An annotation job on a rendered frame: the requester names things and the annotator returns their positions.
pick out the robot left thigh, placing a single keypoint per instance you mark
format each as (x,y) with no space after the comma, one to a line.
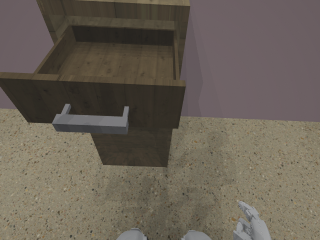
(132,235)

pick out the drawer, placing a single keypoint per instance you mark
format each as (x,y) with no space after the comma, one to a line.
(100,70)

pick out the handle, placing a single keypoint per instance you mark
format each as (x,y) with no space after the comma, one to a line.
(66,122)

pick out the cabinet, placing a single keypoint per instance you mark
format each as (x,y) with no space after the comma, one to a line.
(141,146)

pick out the robot right hand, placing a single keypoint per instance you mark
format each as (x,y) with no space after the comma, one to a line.
(256,230)

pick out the left robot shin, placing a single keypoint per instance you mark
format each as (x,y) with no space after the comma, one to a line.
(136,229)

